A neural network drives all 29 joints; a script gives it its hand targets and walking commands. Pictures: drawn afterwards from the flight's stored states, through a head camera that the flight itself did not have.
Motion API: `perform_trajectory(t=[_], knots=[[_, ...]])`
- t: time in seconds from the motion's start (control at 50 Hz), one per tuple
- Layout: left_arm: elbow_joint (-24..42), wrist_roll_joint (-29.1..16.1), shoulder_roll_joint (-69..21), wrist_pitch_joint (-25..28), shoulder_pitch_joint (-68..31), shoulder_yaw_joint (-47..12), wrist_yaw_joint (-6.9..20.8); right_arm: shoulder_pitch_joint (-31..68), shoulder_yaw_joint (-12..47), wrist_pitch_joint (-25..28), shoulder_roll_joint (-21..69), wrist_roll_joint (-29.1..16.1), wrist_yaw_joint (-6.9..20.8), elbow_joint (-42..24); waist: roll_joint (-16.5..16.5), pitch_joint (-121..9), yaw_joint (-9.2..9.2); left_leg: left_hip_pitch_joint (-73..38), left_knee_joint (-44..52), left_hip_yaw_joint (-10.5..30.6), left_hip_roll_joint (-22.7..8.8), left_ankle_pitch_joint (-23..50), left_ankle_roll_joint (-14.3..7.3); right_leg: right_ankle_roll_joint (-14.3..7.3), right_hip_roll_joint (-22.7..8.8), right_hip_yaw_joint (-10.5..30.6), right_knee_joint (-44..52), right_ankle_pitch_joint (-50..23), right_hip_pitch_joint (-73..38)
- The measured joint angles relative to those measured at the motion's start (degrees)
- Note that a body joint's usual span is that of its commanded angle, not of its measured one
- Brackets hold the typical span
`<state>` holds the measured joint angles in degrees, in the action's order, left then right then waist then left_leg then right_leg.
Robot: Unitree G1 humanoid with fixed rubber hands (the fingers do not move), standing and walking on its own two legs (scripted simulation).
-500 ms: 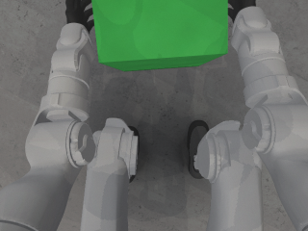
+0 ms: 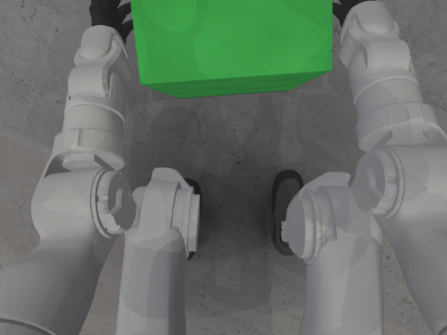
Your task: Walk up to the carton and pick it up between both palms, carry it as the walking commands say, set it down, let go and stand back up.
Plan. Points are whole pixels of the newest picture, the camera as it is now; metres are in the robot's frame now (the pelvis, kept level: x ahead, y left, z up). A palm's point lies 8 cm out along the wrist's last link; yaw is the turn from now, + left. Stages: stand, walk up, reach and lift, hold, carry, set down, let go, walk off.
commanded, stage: set down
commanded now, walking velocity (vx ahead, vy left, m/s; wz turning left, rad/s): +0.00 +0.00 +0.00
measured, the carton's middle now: (230, 28) +0.55 +0.00 -0.23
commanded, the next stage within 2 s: let go in 1.98 s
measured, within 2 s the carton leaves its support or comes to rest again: neither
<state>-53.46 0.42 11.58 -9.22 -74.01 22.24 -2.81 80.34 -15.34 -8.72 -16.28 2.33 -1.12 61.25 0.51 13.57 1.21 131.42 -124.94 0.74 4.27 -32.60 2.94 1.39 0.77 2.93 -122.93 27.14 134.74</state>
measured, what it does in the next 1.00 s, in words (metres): stands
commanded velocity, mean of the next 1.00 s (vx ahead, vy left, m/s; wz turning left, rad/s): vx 0.00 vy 0.00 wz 0.00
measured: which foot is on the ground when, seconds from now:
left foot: down 0.00-1.00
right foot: down 0.00-1.00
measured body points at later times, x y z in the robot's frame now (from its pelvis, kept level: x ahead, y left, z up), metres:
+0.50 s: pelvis +0.01 +0.00 +0.01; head +0.37 -0.02 +0.27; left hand +0.53 +0.19 -0.17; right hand +0.55 -0.20 -0.18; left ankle +0.11 +0.12 -0.33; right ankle +0.13 -0.13 -0.33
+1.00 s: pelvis +0.02 +0.00 +0.05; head +0.35 -0.02 +0.35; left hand +0.53 +0.20 -0.08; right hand +0.55 -0.22 -0.09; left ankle +0.11 +0.12 -0.33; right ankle +0.13 -0.13 -0.33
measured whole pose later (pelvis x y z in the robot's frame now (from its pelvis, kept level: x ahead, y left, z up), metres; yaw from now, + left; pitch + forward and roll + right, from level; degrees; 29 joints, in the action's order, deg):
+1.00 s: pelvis +0.02 +0.00 +0.05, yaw +0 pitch +42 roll +2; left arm -47.5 -10.5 16.3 -5.1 -62.0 11.9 -5.1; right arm 68.5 -8.9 -5.6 -23.0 -7.8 -2.1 54.4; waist 0.5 6.4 2.0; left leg 123.7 -117.6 0.8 3.5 -35.6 2.3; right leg 1.5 0.8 2.8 -115.8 30.3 127.1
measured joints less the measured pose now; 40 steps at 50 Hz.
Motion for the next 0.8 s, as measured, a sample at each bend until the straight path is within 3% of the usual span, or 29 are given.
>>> perform_trajectory(t=[0.18,0.32,0.48,0.68,0.8], knots=[[-4.7,-3.2,2.1,3.8,-1.8,-4.1,-0.7,1.2,2.8,4.1,-1.4,-2.5,-1.0,3.5,0.5,2.9,0.2,-1.7,-0.6,0.1,0.1,0.1,0.2,0.2,0.0,0.0,-0.6,0.0,-1.8],[-8.2,-10.1,3.9,7.0,-2.3,-11.6,-4.1,-0.4,9.3,6.7,-4.3,-9.6,-4.3,5.6,1.0,4.6,0.23,-3.0,0.3,-0.2,0.0,-0.5,-0.2,0.6,0.0,0.2,0.3,0.6,-3.2],[-6.3,-12.7,5.1,8.2,1.0,-13.3,-4.5,-3.2,11.8,7.8,-7.3,-13.7,-3.9,3.3,0.8,2.9,0.45,-2.4,-0.1,-0.3,-0.3,-2.0,-0.5,0.8,0.1,0.3,0.0,2.0,-2.4],[-3.7,-13.8,6.5,8.3,4.7,-13.3,-3.4,-5.7,10.2,7.9,-7.9,-13.7,-3.0,1.8,0.2,1.2,0.54,-2.0,-0.6,-0.2,-0.1,-2.9,-0.3,0.5,-0.1,0.2,-0.6,3.0,-2.1],[1.8,-14.2,6.8,6.9,7.6,-13.1,-3.4,-8.4,9.2,6.3,-8.1,-13.6,-2.7,-3.7,0.3,0.4,0.55,-3.1,0.3,0.0,-0.2,-3.0,-0.4,0.4,-0.1,0.0,0.3,3.1,-3.2]])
